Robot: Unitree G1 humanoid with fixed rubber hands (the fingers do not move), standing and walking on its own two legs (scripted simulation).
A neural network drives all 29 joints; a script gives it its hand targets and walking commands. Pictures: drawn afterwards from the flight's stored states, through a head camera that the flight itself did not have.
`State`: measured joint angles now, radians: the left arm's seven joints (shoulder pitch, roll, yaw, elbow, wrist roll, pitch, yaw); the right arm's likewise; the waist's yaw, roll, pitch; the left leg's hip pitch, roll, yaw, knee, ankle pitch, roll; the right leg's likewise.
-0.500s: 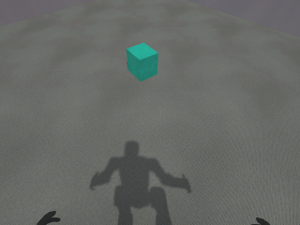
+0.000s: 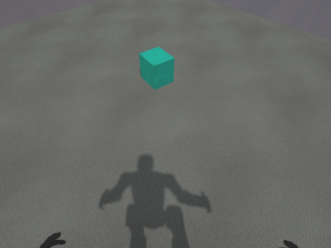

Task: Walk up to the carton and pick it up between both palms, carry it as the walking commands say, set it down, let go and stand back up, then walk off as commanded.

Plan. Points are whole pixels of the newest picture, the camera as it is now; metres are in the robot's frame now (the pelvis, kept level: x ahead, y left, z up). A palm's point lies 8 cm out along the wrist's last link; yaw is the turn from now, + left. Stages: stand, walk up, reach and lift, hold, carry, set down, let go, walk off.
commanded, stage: stand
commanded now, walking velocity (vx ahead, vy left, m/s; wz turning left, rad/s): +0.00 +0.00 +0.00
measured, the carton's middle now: (156, 68) +1.74 +0.15 -0.65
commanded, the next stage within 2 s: walk up in 0.02 s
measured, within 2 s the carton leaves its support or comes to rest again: neither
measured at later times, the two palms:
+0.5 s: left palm out of the picture +0.10 +0.41 -0.10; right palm (294, 213) +0.23 -0.31 -0.06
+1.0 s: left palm (43, 175) +0.31 +0.38 -0.07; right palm (255, 136) +0.49 -0.29 -0.09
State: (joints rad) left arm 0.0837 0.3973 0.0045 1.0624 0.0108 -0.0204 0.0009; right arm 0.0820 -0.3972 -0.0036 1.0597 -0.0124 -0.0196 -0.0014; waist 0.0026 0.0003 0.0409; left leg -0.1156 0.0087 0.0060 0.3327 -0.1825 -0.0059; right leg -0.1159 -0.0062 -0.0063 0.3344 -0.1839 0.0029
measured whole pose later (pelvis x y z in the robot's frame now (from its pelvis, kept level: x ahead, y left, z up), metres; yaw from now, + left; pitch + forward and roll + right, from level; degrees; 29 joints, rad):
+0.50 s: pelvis +0.06 +0.04 -0.03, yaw +13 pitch +0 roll +0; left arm 0.18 0.53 0.13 0.77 0.06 -0.02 -0.10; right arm 0.32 -0.55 -0.12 0.80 -0.03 -0.09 0.05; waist 0.03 -0.08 -0.02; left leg -0.38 0.03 0.10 0.63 -0.25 0.04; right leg -0.22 -0.11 -0.11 0.80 -0.51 -0.07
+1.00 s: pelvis +0.29 +0.01 -0.03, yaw +22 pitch +0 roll +0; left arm 0.17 0.47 0.12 0.68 0.03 -0.05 -0.12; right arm 0.33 -0.53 -0.06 0.79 0.01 -0.12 -0.02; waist 0.01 0.00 0.02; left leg -0.41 0.06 -0.05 1.13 -0.41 0.05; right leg -0.40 -0.04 -0.07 0.63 -0.22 -0.03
